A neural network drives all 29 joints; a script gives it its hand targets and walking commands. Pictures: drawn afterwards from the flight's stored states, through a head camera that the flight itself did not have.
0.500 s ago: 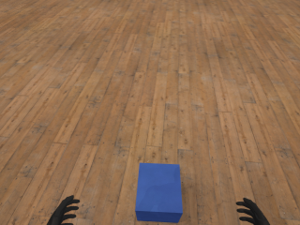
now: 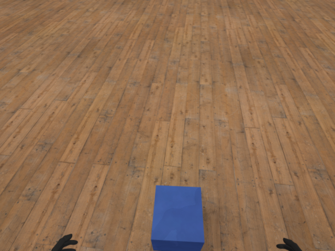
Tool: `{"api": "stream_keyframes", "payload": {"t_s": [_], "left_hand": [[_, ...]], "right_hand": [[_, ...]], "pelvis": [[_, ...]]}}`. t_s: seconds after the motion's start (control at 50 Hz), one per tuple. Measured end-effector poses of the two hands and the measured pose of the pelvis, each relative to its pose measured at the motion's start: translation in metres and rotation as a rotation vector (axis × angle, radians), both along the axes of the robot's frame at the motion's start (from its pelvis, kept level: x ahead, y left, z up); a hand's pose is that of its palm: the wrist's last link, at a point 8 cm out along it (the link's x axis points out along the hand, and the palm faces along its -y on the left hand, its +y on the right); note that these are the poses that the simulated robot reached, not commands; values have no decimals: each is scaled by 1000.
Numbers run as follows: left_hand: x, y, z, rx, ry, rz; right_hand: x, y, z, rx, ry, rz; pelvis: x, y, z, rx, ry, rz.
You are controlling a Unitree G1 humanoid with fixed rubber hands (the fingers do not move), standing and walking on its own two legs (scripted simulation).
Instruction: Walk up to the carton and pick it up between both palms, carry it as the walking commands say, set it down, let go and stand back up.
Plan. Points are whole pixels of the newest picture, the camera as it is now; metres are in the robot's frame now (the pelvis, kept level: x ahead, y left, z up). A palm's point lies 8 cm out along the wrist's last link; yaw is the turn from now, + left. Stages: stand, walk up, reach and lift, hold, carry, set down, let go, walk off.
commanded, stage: stand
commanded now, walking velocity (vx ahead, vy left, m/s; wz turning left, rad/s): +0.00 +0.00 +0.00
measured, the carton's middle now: (177, 218) +0.43 -0.03 -0.67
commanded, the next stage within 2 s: none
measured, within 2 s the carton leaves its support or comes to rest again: neither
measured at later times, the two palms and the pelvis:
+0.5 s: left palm out of the picture +0.08 +0.30 -0.10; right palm out of the picture +0.08 -0.30 -0.10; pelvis -0.02 +0.00 +0.00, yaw +0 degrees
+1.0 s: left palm out of the picture +0.06 +0.31 -0.10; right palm out of the picture +0.07 -0.31 -0.10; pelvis -0.02 +0.00 +0.01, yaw +1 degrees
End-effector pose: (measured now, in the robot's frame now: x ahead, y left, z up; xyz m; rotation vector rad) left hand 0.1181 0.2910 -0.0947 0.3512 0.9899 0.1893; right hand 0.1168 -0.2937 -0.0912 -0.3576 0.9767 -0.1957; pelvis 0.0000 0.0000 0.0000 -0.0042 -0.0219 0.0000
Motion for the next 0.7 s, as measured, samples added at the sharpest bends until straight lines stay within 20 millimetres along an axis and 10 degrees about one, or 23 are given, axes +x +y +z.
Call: {"api": "stream_keyframes", "payload": {"t_s": [0.7], "left_hand": [[-49, 17, -4, 14, 100, 42]], "right_hand": [[-45, -12, -6, -17, 111, -16]], "pelvis": [[-21, 0, 5, 1, -20, 10]]}}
